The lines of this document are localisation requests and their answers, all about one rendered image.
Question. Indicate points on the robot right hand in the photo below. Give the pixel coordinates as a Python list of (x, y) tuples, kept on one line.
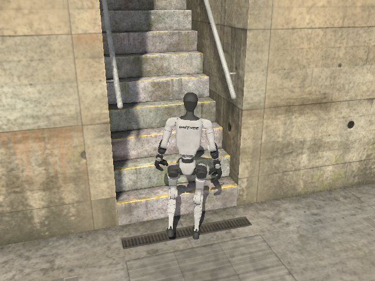
[(217, 171)]

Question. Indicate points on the robot right upper arm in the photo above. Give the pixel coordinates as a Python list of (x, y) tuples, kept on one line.
[(207, 124)]

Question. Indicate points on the right robot forearm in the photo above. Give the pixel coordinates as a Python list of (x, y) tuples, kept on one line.
[(215, 158)]

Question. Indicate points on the robot left upper arm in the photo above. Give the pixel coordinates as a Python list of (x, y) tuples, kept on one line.
[(167, 132)]

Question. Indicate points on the left robot forearm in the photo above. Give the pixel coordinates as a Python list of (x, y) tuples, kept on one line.
[(160, 153)]

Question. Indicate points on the left robot shin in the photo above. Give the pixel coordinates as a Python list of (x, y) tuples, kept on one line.
[(171, 209)]

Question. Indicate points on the robot right thigh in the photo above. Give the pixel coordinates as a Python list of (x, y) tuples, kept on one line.
[(200, 179)]

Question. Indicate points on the robot left hand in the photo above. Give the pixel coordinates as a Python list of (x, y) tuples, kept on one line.
[(163, 162)]

